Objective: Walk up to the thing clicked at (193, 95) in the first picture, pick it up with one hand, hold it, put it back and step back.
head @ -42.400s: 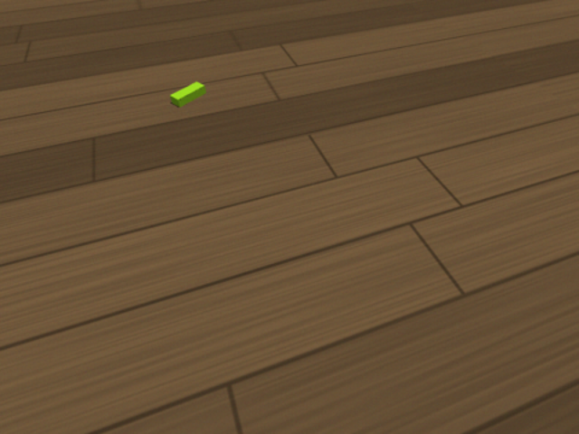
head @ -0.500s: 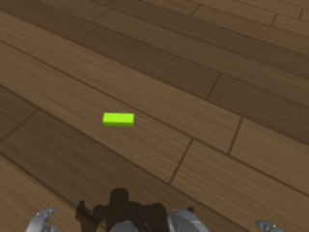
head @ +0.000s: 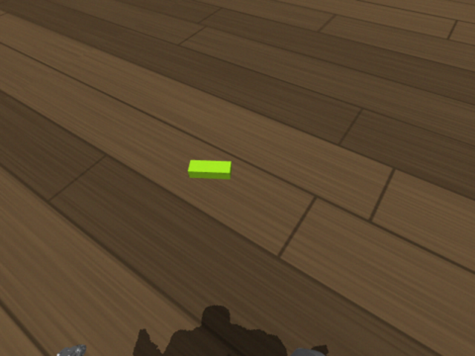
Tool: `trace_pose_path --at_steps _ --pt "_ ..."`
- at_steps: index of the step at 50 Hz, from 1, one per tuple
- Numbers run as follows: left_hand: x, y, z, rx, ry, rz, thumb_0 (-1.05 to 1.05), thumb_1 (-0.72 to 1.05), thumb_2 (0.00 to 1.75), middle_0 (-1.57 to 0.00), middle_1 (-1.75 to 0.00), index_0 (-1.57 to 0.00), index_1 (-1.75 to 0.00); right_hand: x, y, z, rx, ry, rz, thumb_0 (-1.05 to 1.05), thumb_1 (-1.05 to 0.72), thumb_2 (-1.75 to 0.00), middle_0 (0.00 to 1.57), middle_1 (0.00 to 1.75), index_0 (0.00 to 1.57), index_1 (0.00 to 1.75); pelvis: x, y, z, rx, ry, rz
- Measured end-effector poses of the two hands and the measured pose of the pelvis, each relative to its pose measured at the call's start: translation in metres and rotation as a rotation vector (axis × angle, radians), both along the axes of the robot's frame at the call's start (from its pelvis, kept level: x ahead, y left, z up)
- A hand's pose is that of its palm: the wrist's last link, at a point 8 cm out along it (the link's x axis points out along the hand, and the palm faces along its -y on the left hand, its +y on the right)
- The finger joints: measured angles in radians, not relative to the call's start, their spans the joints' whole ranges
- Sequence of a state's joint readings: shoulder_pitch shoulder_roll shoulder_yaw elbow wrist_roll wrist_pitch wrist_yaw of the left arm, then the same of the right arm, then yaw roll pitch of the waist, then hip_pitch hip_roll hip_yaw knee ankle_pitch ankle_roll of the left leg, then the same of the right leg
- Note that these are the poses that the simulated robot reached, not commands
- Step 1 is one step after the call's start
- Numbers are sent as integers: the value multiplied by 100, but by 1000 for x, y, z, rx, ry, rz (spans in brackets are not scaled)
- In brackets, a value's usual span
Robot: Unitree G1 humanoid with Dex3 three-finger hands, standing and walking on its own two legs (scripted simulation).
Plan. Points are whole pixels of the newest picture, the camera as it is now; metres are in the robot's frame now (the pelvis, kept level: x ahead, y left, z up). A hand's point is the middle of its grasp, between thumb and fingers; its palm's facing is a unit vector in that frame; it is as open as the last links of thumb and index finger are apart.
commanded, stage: step back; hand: left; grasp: from above
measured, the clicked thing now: (210, 169) +1.07 +0.22 -0.73
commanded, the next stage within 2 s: stand in 0.92 s
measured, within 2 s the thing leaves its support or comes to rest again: neither
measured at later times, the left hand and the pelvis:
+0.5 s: hand out of the picture +0.03 +0.27 -0.14, palm faces +0.02 -0.94 -0.35, open 7.4 cm; pelvis -0.02 +0.01 +0.01, yaw +0 degrees
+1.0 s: hand out of the picture +0.13 +0.27 -0.13, palm faces -0.03 -0.93 -0.36, open 7.4 cm; pelvis +0.01 +0.01 +0.02, yaw -2 degrees
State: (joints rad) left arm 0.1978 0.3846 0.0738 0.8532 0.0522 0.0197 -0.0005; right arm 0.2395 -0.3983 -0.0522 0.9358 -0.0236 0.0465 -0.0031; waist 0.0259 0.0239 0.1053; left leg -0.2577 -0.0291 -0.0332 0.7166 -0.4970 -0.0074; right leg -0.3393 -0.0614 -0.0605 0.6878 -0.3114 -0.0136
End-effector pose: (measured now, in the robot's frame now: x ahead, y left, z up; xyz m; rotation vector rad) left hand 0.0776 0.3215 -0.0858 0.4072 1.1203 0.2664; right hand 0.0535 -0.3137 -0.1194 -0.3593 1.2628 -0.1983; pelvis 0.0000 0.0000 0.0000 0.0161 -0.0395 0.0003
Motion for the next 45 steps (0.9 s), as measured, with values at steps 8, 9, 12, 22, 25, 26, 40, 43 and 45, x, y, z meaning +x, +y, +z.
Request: trace_pose_path --at_steps 8,9,12,22,25,26,40,43,45 --pt "-35 4 -10 -60 39 33 1 90 90 -20 -30 -20 -30 -27 19 14 21 -53 -6 1 -91 -90 20 30 20 30 -21 4 8 4 -17 -6" --pt "-38 2 -10 -66 45 31 1 90 90 -20 -30 -20 -30 -26 19 15 23 -63 -7 1 -91 -90 20 30 20 30 -22 2 9 3 -16 -11" --pt "-47 -6 -13 -69 64 29 1 90 90 -20 -30 -20 -30 -20 13 13 32 -91 -12 1 -91 -90 20 30 21 30 -24 -3 7 -9 -18 -28" --pt "-63 -15 -15 -95 71 54 1 90 90 -21 -30 -21 -30 4 7 18 10 -96 20 1 -91 -90 20 30 20 30 -20 3 10 -26 -5 -1" --pt "-57 -6 -20 -102 85 56 1 90 90 -21 -30 -21 -30 7 14 19 -4 -94 16 1 -91 -90 20 30 20 30 -16 11 8 -12 -8 -1" --pt "-54 -4 -21 -106 90 57 1 90 90 -21 -30 -21 -30 8 17 19 -5 -93 11 1 -91 -90 20 30 20 30 -13 13 9 -8 -6 -7" --pt "18 -2 -10 -85 35 -5 1 90 90 -20 -30 -20 -30 48 38 21 52 -127 -26 1 -91 -90 20 30 20 30 11 13 16 -22 1 -30" --pt "30 -4 -7 -80 12 -18 1 90 90 -20 -30 -20 -30 55 37 21 53 -144 -33 1 -91 -90 20 30 20 30 13 13 16 -21 -1 -33" --pt "37 -4 -5 -78 1 -27 0 90 90 -20 -30 -20 -30 58 36 22 52 -151 -37 1 -91 -90 20 30 20 30 13 13 16 -20 -2 -37"
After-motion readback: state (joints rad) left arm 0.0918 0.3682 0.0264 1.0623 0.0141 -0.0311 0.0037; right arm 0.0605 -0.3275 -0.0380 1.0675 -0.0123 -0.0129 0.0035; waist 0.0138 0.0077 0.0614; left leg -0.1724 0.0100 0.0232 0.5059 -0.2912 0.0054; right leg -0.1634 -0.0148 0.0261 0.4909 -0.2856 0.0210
